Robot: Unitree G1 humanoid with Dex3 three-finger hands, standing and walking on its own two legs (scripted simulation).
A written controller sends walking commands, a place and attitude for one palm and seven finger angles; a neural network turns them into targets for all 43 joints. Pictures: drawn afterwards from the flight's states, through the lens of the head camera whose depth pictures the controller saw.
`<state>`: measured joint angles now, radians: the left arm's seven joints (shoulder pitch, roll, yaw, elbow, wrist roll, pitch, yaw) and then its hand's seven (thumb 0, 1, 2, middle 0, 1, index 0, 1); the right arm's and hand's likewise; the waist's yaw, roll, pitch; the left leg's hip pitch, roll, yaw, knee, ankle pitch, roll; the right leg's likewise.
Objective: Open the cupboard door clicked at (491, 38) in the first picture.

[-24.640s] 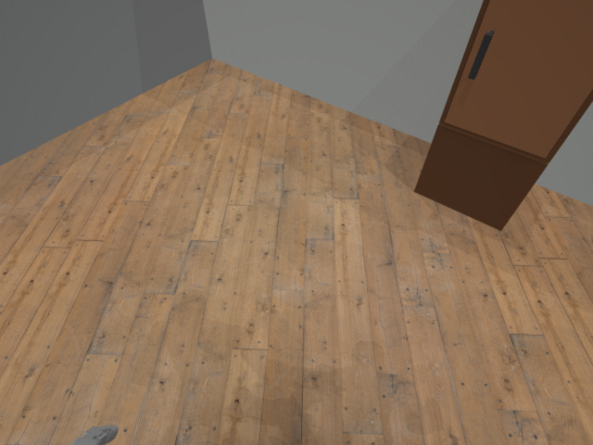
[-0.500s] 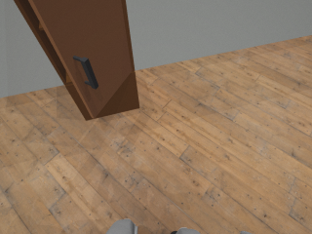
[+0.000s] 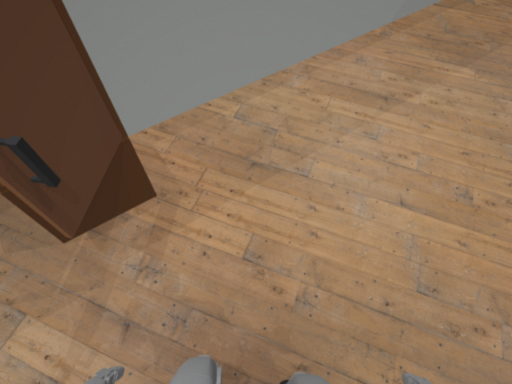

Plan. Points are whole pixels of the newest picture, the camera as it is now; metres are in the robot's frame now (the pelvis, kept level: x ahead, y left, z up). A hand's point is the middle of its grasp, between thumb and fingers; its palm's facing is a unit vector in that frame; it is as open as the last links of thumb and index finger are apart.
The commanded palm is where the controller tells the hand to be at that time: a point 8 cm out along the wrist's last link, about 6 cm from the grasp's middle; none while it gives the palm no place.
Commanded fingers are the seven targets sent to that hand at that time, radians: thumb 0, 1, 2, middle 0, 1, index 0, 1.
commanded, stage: walk to a spot facing it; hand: left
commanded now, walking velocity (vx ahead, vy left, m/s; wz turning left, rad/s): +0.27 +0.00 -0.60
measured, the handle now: (27, 162) +0.50 +0.51 -0.05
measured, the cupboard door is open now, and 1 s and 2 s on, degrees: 48 48 48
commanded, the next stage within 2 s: turn to face it in 1.64 s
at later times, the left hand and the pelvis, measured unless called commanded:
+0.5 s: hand (210, 300) +0.26 +0.11 -0.16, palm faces -0.33 -0.92 -0.23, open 7.4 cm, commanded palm none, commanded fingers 0.00 0.90 0.90 -0.20 -0.30 -0.20 -0.30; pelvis +0.10 -0.05 +0.00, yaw -18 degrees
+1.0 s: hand (297, 201) +0.50 -0.07 -0.16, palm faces -0.51 -0.83 -0.22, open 7.4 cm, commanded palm none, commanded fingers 0.00 0.90 0.90 -0.20 -0.30 -0.20 -0.30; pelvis +0.28 -0.16 -0.01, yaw -29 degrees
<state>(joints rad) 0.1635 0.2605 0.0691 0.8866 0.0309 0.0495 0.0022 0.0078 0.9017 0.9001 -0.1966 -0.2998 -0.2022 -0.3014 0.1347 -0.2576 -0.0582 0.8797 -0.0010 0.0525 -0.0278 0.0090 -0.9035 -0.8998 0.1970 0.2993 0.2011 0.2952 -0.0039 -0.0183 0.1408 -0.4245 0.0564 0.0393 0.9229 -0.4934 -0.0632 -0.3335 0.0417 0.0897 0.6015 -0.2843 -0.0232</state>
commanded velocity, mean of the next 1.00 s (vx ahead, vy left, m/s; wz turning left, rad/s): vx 0.34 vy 0.00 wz -0.42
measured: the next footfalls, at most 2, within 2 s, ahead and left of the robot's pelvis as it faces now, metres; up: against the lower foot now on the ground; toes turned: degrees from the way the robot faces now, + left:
left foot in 0.08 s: +0.06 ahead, +0.15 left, +0.00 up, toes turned +0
right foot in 0.36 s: +0.10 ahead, -0.17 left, +0.00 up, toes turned -17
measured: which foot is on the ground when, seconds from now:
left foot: up 0.00-0.06, down 0.08-0.34, up 0.36-0.60, down 0.62-0.94, up 0.96-1.00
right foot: down 0.00-0.06, up 0.08-0.34, down 0.36-0.62, up 0.64-0.92, down 0.94-1.00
